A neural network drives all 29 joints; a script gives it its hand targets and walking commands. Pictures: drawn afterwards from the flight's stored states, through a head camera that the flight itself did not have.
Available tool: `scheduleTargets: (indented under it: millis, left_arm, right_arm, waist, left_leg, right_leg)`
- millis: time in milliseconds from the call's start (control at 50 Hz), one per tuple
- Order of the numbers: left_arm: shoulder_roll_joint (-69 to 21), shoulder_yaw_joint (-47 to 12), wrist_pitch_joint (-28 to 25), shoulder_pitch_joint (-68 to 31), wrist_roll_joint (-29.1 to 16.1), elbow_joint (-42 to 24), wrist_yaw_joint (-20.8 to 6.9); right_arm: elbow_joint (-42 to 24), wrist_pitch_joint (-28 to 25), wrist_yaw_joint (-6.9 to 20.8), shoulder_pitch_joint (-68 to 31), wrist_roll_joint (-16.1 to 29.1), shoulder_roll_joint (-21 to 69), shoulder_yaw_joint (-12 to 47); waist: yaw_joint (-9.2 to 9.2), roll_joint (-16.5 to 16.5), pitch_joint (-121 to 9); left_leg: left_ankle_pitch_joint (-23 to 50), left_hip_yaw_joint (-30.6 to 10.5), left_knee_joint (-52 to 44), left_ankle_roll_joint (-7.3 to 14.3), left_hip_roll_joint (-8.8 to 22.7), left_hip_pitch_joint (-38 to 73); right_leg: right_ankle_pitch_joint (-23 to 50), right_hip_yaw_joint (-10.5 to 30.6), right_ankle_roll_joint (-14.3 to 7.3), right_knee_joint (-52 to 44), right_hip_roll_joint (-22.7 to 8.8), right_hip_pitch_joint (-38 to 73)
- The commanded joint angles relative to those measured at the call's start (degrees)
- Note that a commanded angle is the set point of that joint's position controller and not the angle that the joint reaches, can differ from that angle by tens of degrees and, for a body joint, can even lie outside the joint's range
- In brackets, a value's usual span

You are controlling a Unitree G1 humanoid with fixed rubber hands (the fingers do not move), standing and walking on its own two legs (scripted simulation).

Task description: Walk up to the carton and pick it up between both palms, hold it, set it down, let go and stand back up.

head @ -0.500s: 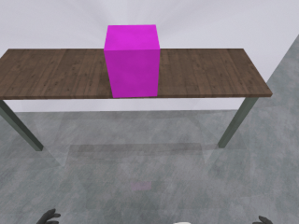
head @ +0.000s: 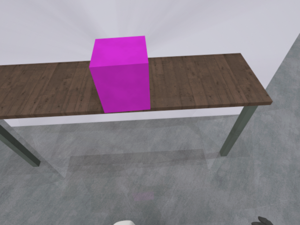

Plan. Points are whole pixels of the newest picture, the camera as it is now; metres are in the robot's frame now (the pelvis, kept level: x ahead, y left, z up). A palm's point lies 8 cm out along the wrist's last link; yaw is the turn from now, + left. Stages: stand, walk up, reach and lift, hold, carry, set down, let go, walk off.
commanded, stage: walk up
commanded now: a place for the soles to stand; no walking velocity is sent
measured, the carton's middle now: (124, 75) +0.70 +0.13 -0.03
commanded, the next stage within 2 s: none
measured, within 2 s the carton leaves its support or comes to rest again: neither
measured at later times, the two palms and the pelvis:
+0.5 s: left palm (27, 208) +0.19 +0.39 -0.11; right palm (242, 198) +0.20 -0.24 -0.08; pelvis +0.12 +0.08 +0.00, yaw +3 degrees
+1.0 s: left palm (31, 168) +0.29 +0.39 -0.06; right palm (222, 158) +0.34 -0.23 -0.12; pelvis +0.25 +0.06 +0.00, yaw +3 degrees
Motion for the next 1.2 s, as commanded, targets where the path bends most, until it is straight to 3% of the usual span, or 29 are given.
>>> scheduleTargets:
  millis: [0, 100, 120, 180, 200, 220, 240, 280, 300, 360, 440, 460, 540, 560, 600, 660, 680, 700, 720, 740, 780, 840, 900, 1000, 1020, 1060, 1120, 1160, 1180]
  left_arm:
    - [17.77, 5.62, -1.17, 1.43, 0.43, -2.27, 1.10]
    - [19.46, 5.89, -0.70, 1.62, 0.31, -3.44, 0.98]
    - [19.22, 6.16, -0.67, -0.22, 0.28, -3.64, 0.77]
    - [15.70, 4.72, -0.38, -5.53, 0.41, -5.41, 0.57]
    - [10.13, 2.84, -0.49, -2.20, 0.15, -6.07, 0.58]
    - [5.67, 1.56, -0.52, 0.97, -0.45, -5.44, 1.01]
    - [11.24, 2.36, 0.12, 4.05, 0.06, -3.85, 1.35]
    - [15.69, 2.77, 0.69, 1.93, 0.16, -1.93, 0.79]
    - [14.34, 2.79, 0.79, 2.16, -0.18, -1.34, 0.29]
    - [12.05, 2.76, 1.36, 0.76, -0.36, -0.39, 0.08]
    - [10.52, 2.11, 2.03, -2.03, 0.31, -1.28, 0.15]
    - [10.93, 2.25, 1.57, -3.02, 0.16, -1.90, 0.20]
    - [11.45, 1.77, 1.99, -5.23, 0.72, -2.86, 0.05]
    - [11.98, 1.92, 1.86, -5.07, 0.88, -2.82, -0.01]
    - [11.48, 1.78, 1.14, -5.08, 1.41, -3.13, -0.27]
    - [11.08, 2.77, -0.68, 2.50, 1.52, -0.94, 0.11]
    - [13.73, 4.08, -1.41, 10.42, 1.48, 0.89, 0.69]
    - [19.31, 5.68, -1.55, 13.63, 1.27, 0.16, 1.59]
    - [20.77, 5.94, -1.29, 11.17, 0.69, -1.31, 1.66]
    - [20.72, 5.98, -0.66, 7.91, 0.01, -1.47, 1.29]
    - [16.30, 4.57, -0.59, 4.51, -0.27, -1.91, 1.26]
    - [15.87, 4.80, -0.71, 0.84, -0.11, -2.94, 1.30]
    - [15.22, 5.05, -1.01, 3.95, -0.20, -3.34, 1.27]
    - [16.25, 4.67, -0.35, 2.18, 0.67, -3.14, 0.96]
    - [16.38, 4.69, -0.08, 2.32, 0.74, -3.58, 0.72]
    - [17.30, 4.57, 0.69, 1.93, 0.64, -4.16, 0.59]
    - [14.02, 2.73, 1.53, -1.30, -0.14, -4.11, 0.94]
    - [6.09, 0.09, 1.37, -0.92, -1.44, -7.49, 1.22]
    - [7.42, 0.46, 2.47, 0.56, -0.85, -4.45, 1.85]
  right_arm:
    - [-6.50, -0.39, 0.50, -3.90, -1.01, -13.92, -4.46]
    - [-8.48, -0.88, 1.01, -5.73, -0.88, -13.98, -4.88]
    - [-7.46, -1.23, 0.89, -4.59, -0.79, -14.31, -5.01]
    - [-2.47, -2.59, 0.14, 9.76, -1.13, -15.39, -6.47]
    - [-0.77, -3.44, -0.82, 17.69, -2.11, -17.80, -7.66]
    - [-2.29, -3.27, -1.32, 15.18, -1.88, -21.36, -7.91]
    - [-4.26, -3.21, -1.29, 9.61, -0.17, -22.02, -7.58]
    - [-4.41, -2.74, -1.04, 4.66, 0.95, -18.87, -6.76]
    - [-4.24, -2.89, -1.22, 5.88, 1.22, -17.24, -6.35]
    - [-2.82, -3.28, -1.35, 8.02, 1.04, -14.65, -5.07]
    - [-2.83, -3.12, -1.58, 8.35, 0.78, -15.07, -5.18]
    - [-2.94, -2.88, -1.68, 7.66, 0.92, -15.04, -4.82]
    - [-4.00, -2.22, -1.54, 8.18, 0.58, -16.00, -5.44]
    - [-4.17, -2.13, -1.59, 7.48, 0.38, -16.12, -5.40]
    - [-4.93, -1.84, -1.22, 4.50, 0.33, -17.23, -5.67]
    - [-6.62, -1.70, -0.85, -0.41, 0.50, -15.46, -4.33]
    - [-7.27, -2.09, -0.89, -1.51, 0.81, -11.11, -2.75]
    - [-8.46, -2.04, -0.56, 0.12, 0.98, -8.66, -1.82]
    - [-7.40, -1.32, -0.59, 3.47, 0.83, -10.75, -2.06]
    - [-5.74, -0.52, -1.21, 4.06, 0.10, -15.59, -2.95]
    - [-5.71, -0.10, -0.98, 0.53, 0.24, -14.97, -3.17]
    - [-5.42, 0.31, -0.38, 2.67, 0.11, -14.16, -3.60]
    - [-5.62, 0.62, -0.10, 1.80, -0.32, -13.69, -3.61]
    - [-6.90, 0.05, -0.32, -4.10, -0.25, -13.23, -3.82]
    - [-6.42, -0.16, -0.12, -3.48, -0.49, -13.15, -4.02]
    - [-6.30, -1.11, -0.71, -3.76, -0.05, -12.61, -3.66]
    - [-2.84, -2.94, -2.08, 7.04, 0.22, -10.43, -3.70]
    - [-2.42, -3.66, -3.58, 12.53, -0.57, -18.74, -6.01]
    - [-2.56, -3.52, -3.74, 9.63, -0.02, -19.35, -5.66]
  waist:
    - [1.59, -7.68, 3.52]
    - [2.57, -13.34, 5.58]
    - [1.75, -10.94, 5.42]
    - [-6.81, -3.57, -2.79]
    - [-9.65, 8.16, -6.48]
    - [-6.73, 15.99, -6.16]
    - [-4.05, 8.98, -4.81]
    - [-2.70, 0.88, -0.34]
    - [-2.62, 1.22, 0.03]
    - [-2.54, 5.59, -1.65]
    - [-3.30, 8.78, 0.96]
    - [-2.86, 6.47, 0.46]
    - [-4.37, 10.52, 1.23]
    - [-4.21, 7.34, 2.55]
    - [-3.68, 9.44, 1.14]
    - [1.70, 1.80, -3.05]
    - [6.61, -5.28, -7.07]
    - [7.04, -15.46, -11.78]
    - [4.45, -13.37, -10.17]
    - [3.21, -9.78, -7.93]
    - [2.88, -5.18, 1.01]
    - [0.89, -10.36, 4.80]
    - [2.21, -6.66, 1.72]
    - [3.43, -12.99, 4.53]
    - [2.95, -10.50, 3.73]
    - [3.08, -12.34, 3.86]
    - [-2.27, -8.42, -4.32]
    - [-4.50, 10.29, -14.41]
    - [-2.24, 4.89, -12.03]
  left_leg:
    - [4.31, -7.76, -3.40, -0.75, 5.23, -18.87]
    - [6.42, -4.75, -12.55, -0.78, 5.92, -11.07]
    - [6.91, -4.16, -14.24, -0.62, 5.50, -8.37]
    - [10.82, -0.52, -30.09, 1.13, 0.98, 17.82]
    - [5.91, -10.51, -36.35, 1.70, 7.11, 25.80]
    - [2.89, -27.94, -40.48, 3.99, 18.02, 30.76]
    - [-8.40, -39.40, -46.99, 6.04, 24.23, 25.35]
    - [-9.13, -31.27, -45.12, 6.88, 21.83, 19.60]
    - [0.87, -23.95, -44.86, 3.82, 19.56, 19.41]
    - [25.24, -12.56, -38.60, 3.19, 13.17, 21.45]
    - [30.28, -11.82, -37.91, 5.47, 13.65, 21.92]
    - [29.85, -9.55, -36.76, 8.72, 12.78, 20.92]
    - [19.73, -14.03, -38.58, 8.80, 15.64, 21.64]
    - [18.61, -13.29, -38.54, 9.06, 15.14, 20.18]
    - [16.07, -14.17, -36.66, 12.52, 18.23, 18.40]
    - [26.71, -6.05, -22.99, 9.29, 13.50, 8.64]
    - [30.68, -2.63, -8.38, 5.23, 7.22, 2.96]
    - [14.91, -1.02, 4.42, 1.12, -0.70, -8.69]
    - [-3.48, -3.19, 7.60, -0.79, -5.66, -20.09]
    - [-5.92, -7.49, 8.59, -0.17, -2.29, -19.93]
    - [-1.14, -7.61, 8.71, 0.45, 0.49, -18.59]
    - [6.77, -6.74, 3.00, -0.15, 3.45, -14.08]
    - [8.37, -6.76, 1.00, -0.82, 3.77, -13.80]
    - [4.38, -5.33, -7.57, -1.63, 5.24, -13.36]
    - [3.14, -4.96, -9.77, -1.46, 4.84, -11.81]
    - [2.33, -2.47, -15.64, -1.17, 3.92, -7.82]
    - [17.71, 0.30, -35.64, 0.52, 1.11, 9.60]
    - [38.91, -21.14, -36.50, 3.63, 20.51, 29.62]
    - [39.47, -27.44, -37.88, 6.82, 25.35, 29.56]
  right_leg:
    - [3.30, 22.25, -14.09, -17.05, -17.61, 10.26]
    - [4.87, 19.59, -13.92, -15.41, -17.72, 2.18]
    - [5.42, 19.83, -14.03, -14.54, -17.31, 0.87]
    - [13.09, 7.08, -7.92, 5.71, -8.93, -7.67]
    - [15.07, 1.45, -4.67, 24.66, -2.68, -12.54]
    - [-11.79, -1.69, -1.28, 32.85, 3.42, -25.23]
    - [-11.02, -1.20, -1.56, 35.19, 2.20, -27.30]
    - [-5.32, 0.25, -2.03, 33.71, -2.94, -25.08]
    - [-0.96, 0.29, -1.66, 30.80, -3.79, -23.50]
    - [0.28, -0.96, -1.14, 25.92, -5.04, -22.15]
    - [0.83, -2.05, 0.25, 20.58, -5.14, -23.41]
    - [-0.32, -4.38, 0.38, 17.07, -5.10, -22.83]
    - [-2.42, -5.08, -0.62, 13.45, -6.70, -24.91]
    - [-2.42, -5.62, -0.38, 12.28, -6.25, -24.38]
    - [-2.33, -7.21, -0.89, 7.47, -7.44, -20.44]
    - [6.10, -7.75, -2.53, -7.10, -3.69, 0.74]
    - [9.38, 1.17, -4.84, -11.25, -5.29, 11.55]
    - [5.45, 24.20, -7.65, -14.41, -15.58, 21.76]
    - [0.78, 43.22, -12.25, -19.50, -22.30, 27.35]
    - [-2.06, 44.83, -15.13, -17.44, -24.01, 23.54]
    - [2.10, 34.82, -11.55, -18.46, -19.96, 11.79]
    - [2.28, 24.23, -8.52, -19.87, -14.94, 4.85]
    - [8.25, 23.06, -10.40, -18.40, -15.57, 9.22]
    - [3.09, 19.06, -12.99, -18.08, -13.58, 7.04]
    - [2.61, 19.86, -13.59, -17.67, -14.10, 5.61]
    - [13.03, 17.96, -14.04, -14.41, -14.98, 4.43]
    - [38.09, 7.51, -8.62, 3.53, -9.30, 6.07]
    - [6.15, 1.62, -0.94, 22.46, -0.36, -9.30]
    - [-11.75, -1.05, 0.99, 22.20, 2.35, -15.53]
